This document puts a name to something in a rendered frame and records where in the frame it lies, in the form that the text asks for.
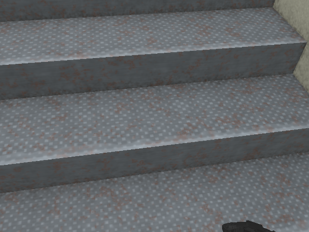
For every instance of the robot right hand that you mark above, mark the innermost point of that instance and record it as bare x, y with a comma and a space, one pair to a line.
244, 226

